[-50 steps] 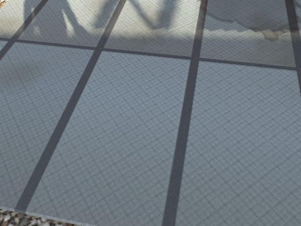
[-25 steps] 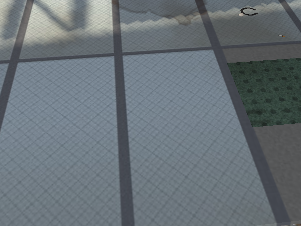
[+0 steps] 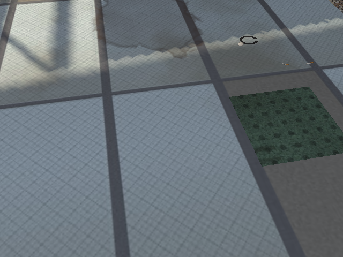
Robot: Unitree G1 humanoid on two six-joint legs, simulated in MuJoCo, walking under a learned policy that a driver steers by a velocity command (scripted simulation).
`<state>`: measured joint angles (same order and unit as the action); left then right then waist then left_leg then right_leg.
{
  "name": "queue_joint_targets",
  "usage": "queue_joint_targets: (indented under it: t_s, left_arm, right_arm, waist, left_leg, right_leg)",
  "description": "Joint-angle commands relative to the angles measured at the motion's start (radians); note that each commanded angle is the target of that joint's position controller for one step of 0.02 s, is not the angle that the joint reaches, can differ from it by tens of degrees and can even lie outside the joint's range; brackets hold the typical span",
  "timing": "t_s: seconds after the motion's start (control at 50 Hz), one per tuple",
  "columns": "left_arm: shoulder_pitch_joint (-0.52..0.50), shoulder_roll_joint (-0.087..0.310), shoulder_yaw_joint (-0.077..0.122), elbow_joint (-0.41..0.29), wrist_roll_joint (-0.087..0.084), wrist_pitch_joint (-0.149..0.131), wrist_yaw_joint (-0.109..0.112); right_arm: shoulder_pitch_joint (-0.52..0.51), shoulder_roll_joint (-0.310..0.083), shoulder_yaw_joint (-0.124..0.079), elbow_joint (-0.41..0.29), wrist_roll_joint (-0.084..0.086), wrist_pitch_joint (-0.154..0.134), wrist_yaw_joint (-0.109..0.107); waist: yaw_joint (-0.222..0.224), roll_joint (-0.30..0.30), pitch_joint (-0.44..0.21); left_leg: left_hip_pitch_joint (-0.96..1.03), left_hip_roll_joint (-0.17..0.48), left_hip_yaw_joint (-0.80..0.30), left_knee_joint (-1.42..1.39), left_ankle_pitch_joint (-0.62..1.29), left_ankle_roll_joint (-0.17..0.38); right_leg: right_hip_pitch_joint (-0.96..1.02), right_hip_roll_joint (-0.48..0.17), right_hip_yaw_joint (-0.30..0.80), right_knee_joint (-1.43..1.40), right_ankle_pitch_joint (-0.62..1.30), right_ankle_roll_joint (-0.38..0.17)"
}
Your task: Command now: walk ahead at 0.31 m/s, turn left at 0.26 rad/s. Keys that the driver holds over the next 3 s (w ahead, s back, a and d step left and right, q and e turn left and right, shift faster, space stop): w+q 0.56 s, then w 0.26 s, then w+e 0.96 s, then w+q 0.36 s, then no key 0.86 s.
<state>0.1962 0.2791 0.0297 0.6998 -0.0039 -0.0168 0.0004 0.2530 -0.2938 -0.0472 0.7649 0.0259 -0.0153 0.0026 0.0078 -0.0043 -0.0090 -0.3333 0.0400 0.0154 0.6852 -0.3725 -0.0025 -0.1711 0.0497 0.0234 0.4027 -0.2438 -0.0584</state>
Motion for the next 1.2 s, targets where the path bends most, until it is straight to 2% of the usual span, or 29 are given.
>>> queue_joint_targets:
  t_s: [0.02,0.06,0.08,0.1,0.12,0.14,0.16,0.2,0.26,0.36,0.46,0.5,0.52,0.54,0.56,0.58,0.62,0.66,0.72,0.78,0.88,0.94,0.98,1.0,1.02,1.04,1.06,1.12,1.2]
  left_arm:
    - [-0.02,0.201,0.062,-0.038,-0.016,-0.022,-0.002]
    - [-0.046,0.175,0.056,-0.038,-0.018,-0.021,-0.006]
    - [-0.063,0.132,0.044,-0.045,-0.008,-0.026,-0.008]
    - [-0.103,0.058,0.022,-0.083,0.011,-0.039,-0.014]
    - [-0.159,0.09,0.031,-0.136,0.002,-0.063,-0.013]
    - [-0.138,0.142,0.045,-0.127,-0.019,-0.081,-0.018]
    - [-0.123,0.151,0.047,-0.112,-0.026,-0.093,-0.028]
    - [-0.143,0.151,0.052,-0.104,0.004,-0.105,-0.033]
    - [-0.169,0.104,0.045,-0.106,0.009,-0.104,-0.041]
    - [-0.303,0.06,0.027,-0.137,-0.003,-0.101,-0.045]
    - [-0.265,0.125,0.051,-0.136,-0.016,-0.111,-0.041]
    - [-0.104,0.175,0.08,-0.098,-0.013,-0.114,-0.026]
    - [0.051,0.207,0.094,-0.076,-0.003,-0.112,-0.017]
    - [0.188,0.292,0.112,-0.058,0.02,-0.103,-0.011]
    - [0.181,0.246,0.096,-0.047,0.016,-0.1,-0.024]
    - [0.116,0.159,0.074,-0.051,0.005,-0.096,-0.022]
    - [0.045,0.11,0.059,-0.03,0.008,-0.087,-0.02]
    - [0.011,0.091,0.052,-0.012,0.022,-0.093,-0.02]
    - [0.019,0.112,0.06,0.023,0.001,-0.11,-0.022]
    - [0.027,0.149,0.068,0.043,-0.008,-0.107,-0.02]
    - [0.125,0.194,0.071,0.088,-0.032,-0.083,-0.019]
    - [0.157,0.219,0.076,0.109,-0.033,-0.06,-0.014]
    - [0.152,0.202,0.066,0.111,-0.027,-0.05,-0.01]
    - [0.147,0.148,0.043,0.095,-0.01,-0.053,-0.01]
    - [0.248,0.026,0.006,0.061,-0.005,-0.065,-0.01]
    - [0.235,0.089,0.019,0.073,-0.03,-0.074,-0.008]
    - [0.172,0.161,0.043,0.056,-0.052,-0.073,-0.009]
    - [0.11,0.133,0.05,0.044,-0.029,-0.05,-0.004]
    - [0.093,0.073,0.043,0.032,-0.025,-0.01,-0.006]
  right_arm:
    - [-0.051,-0.09,-0.017,-0.075,0.005,-0.038,0.009]
    - [0.052,-0.087,-0.022,-0.031,0.002,-0.042,0.01]
    - [0.134,-0.106,-0.03,-0.007,0.008,-0.042,0.006]
    - [0.227,-0.189,-0.05,0.0,0.007,-0.046,-0.002]
    - [0.269,-0.266,-0.071,-0.005,-0.005,-0.057,0.012]
    - [0.224,-0.205,-0.053,-0.025,-0.015,-0.07,0.015]
    - [0.192,-0.166,-0.043,-0.04,-0.017,-0.076,0.014]
    - [0.168,-0.149,-0.037,-0.055,-0.011,-0.07,0.008]
    - [0.175,-0.138,-0.032,-0.065,-0.008,-0.052,-0.012]
    - [0.208,-0.169,-0.044,-0.053,-0.005,-0.034,-0.037]
    - [0.191,-0.187,-0.061,-0.045,0.007,-0.027,-0.042]
    - [0.163,-0.167,-0.058,-0.059,-0.003,-0.02,-0.037]
    - [0.145,-0.131,-0.043,-0.084,-0.015,-0.017,-0.032]
    - [0.253,-0.014,-0.01,-0.113,-0.022,-0.022,-0.03]
    - [0.316,-0.035,-0.004,-0.118,0.016,-0.031,-0.028]
    - [0.235,-0.132,-0.03,-0.1,0.033,-0.032,-0.027]
    - [0.089,-0.133,-0.03,-0.122,0.004,-0.033,-0.024]
    - [0.079,-0.1,-0.029,-0.124,0.002,-0.029,-0.015]
    - [0.041,-0.052,-0.012,-0.136,-0.007,-0.023,-0.009]
    - [-0.045,-0.04,0.004,-0.158,-0.022,-0.038,0.004]
    - [-0.219,-0.049,0.009,-0.208,-0.011,-0.065,0.026]
    - [-0.22,-0.089,-0.008,-0.218,-0.008,-0.075,0.032]
    - [-0.052,-0.142,-0.042,-0.171,-0.013,-0.077,0.023]
    - [0.106,-0.198,-0.065,-0.144,-0.025,-0.073,0.011]
    - [0.193,-0.3,-0.087,-0.138,-0.051,-0.062,0.002]
    - [0.21,-0.223,-0.068,-0.134,-0.047,-0.061,0.006]
    - [0.15,-0.168,-0.049,-0.13,-0.037,-0.063,0.008]
    - [-0.002,-0.077,-0.024,-0.121,-0.037,-0.08,0.013]
    - [-0.041,-0.091,-0.039,-0.087,-0.041,-0.109,0.007]
  waist:
    - [0.013,-0.089,0.063]
    - [-0.042,-0.054,0.035]
    - [-0.074,-0.016,0.018]
    - [-0.091,0.18,-0.007]
    - [-0.112,0.308,0.035]
    - [-0.091,0.196,0.065]
    - [-0.073,0.16,0.084]
    - [-0.065,0.086,0.082]
    - [-0.058,0.101,0.061]
    - [-0.098,0.123,0.096]
    - [-0.051,0.151,0.088]
    - [0.035,0.155,-0.016]
    - [0.111,0.13,-0.163]
    - [0.089,-0.13,-0.363]
    - [0.051,-0.355,-0.416]
    - [0.061,-0.217,-0.226]
    - [0.043,-0.057,-0.034]
    - [0.0,-0.091,0.009]
    - [-0.015,-0.076,0.045]
    - [0.001,-0.048,0.061]
    - [0.061,-0.043,0.087]
    - [0.034,-0.058,0.075]
    - [-0.068,-0.049,-0.03]
    - [-0.143,-0.015,-0.159]
    - [-0.116,0.245,-0.321]
    - [-0.137,0.244,-0.356]
    - [-0.126,0.187,-0.205]
    - [-0.039,0.144,-0.029]
    - [0.0,0.086,0.031]
  left_leg:
    - [-0.018,0.006,0.019,-0.116,0.037,0.053]
    - [0.166,-0.037,0.054,-0.21,0.091,0.077]
    - [0.271,-0.01,-0.01,-0.235,0.065,0.1]
    - [0.389,0.173,-0.329,-0.363,-0.052,0.185]
    - [0.451,0.323,-0.727,-0.505,-0.182,0.334]
    - [0.454,0.335,-0.721,-0.514,-0.209,0.342]
    - [0.457,0.286,-0.629,-0.506,-0.16,0.31]
    - [0.46,0.226,-0.495,-0.496,0.06,0.263]
    - [0.391,0.151,-0.353,-0.502,0.306,0.235]
    - [0.208,0.096,-0.276,-0.491,0.324,0.195]
    - [0.257,0.159,-0.363,-0.418,0.395,0.156]
    - [0.257,0.106,-0.332,-0.222,0.633,0.119]
    - [0.152,0.049,-0.307,0.007,0.571,0.086]
    - [-0.159,-0.087,-0.219,0.382,0.139,0.025]
    - [-0.335,-0.105,-0.217,0.583,-0.221,0.011]
    - [-0.406,-0.038,-0.214,0.65,-0.14,0.011]
    - [-0.36,0.032,-0.151,0.584,-0.011,0.017]
    - [-0.28,0.067,-0.151,0.508,0.035,0.024]
    - [-0.294,0.077,-0.128,0.373,0.06,0.014]
    - [-0.3,0.088,-0.095,0.182,0.219,0.005]
    - [-0.203,0.043,-0.043,-0.073,0.367,0.003]
    - [-0.139,0.013,-0.043,-0.156,0.309,0.023]
    - [0.133,-0.026,-0.009,-0.214,0.293,0.061]
    - [0.387,0.075,-0.092,-0.18,0.294,0.104]
    - [0.724,0.357,-0.508,-0.236,0.134,0.237]
    - [0.686,0.386,-0.712,-0.36,0.003,0.269]
    - [0.582,0.358,-0.574,-0.378,-0.028,0.232]
    - [0.29,0.251,-0.278,-0.468,0.162,0.189]
    - [0.199,0.244,-0.105,-0.552,0.345,0.202]
  right_leg:
    - [-0.017,-0.299,0.255,-0.213,-0.294,-0.159]
    - [-0.107,-0.244,0.164,-0.122,-0.279,-0.12]
    - [-0.18,-0.199,0.096,0.004,-0.235,-0.082]
    - [-0.351,-0.074,-0.057,0.328,-0.175,0.004]
    - [-0.615,0.03,-0.035,0.558,-0.328,0.041]
    - [-0.69,-0.039,0.049,0.664,-0.309,0.033]
    - [-0.709,-0.072,0.062,0.679,-0.207,0.023]
    - [-0.706,-0.099,0.045,0.61,-0.073,0.036]
    - [-0.6,-0.075,0.007,0.462,0.056,0.087]
    - [-0.401,-0.019,-0.019,0.176,0.263,0.122]
    - [-0.283,-0.034,0.037,0.092,0.239,0.081]
    - [-0.064,-0.02,0.002,0.053,0.199,0.032]
    - [0.2,-0.106,0.069,0.088,0.171,-0.018]
    - [0.586,-0.366,0.448,0.079,-0.017,-0.144]
    - [0.616,-0.479,0.812,-0.101,-0.232,-0.21]
    - [0.464,-0.435,0.694,-0.139,-0.333,-0.173]
    - [0.182,-0.348,0.415,-0.158,-0.1,-0.141]
    - [0.048,-0.291,0.285,-0.207,0.028,-0.142]
    - [0.001,-0.296,0.2,-0.268,0.13,-0.18]
    - [0.012,-0.281,0.117,-0.293,0.205,-0.183]
    - [0.038,-0.268,0.073,-0.266,0.236,-0.141]
    - [0.112,-0.301,0.114,-0.192,0.268,-0.11]
    - [0.076,-0.242,0.071,0.025,0.446,-0.064]
    - [-0.058,-0.186,0.031,0.268,0.334,-0.023]
    - [-0.413,-0.041,-0.04,0.655,-0.126,0.056]
    - [-0.515,-0.034,0.089,0.823,-0.33,0.059]
    - [-0.591,-0.082,0.102,0.881,-0.269,0.05]
    - [-0.505,-0.176,0.079,0.781,-0.08,0.053]
    - [-0.477,-0.185,0.084,0.705,0.027,0.076]
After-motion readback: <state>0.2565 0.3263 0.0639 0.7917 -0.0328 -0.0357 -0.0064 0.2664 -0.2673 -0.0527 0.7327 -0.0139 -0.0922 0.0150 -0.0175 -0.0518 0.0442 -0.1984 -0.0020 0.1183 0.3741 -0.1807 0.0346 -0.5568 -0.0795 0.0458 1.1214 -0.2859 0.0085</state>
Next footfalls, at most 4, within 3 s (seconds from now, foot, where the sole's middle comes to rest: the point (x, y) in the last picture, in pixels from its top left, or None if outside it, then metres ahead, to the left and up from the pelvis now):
0.08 left None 0.05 0.13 -0.78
0.52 right None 0.42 -0.03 -0.78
1.00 left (96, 247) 0.57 0.32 -0.78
1.52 right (148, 177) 0.89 0.14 -0.78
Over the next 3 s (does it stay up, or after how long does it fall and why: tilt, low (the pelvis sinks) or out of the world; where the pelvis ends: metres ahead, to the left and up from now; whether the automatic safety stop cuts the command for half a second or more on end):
stays up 1.31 0.25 -0.01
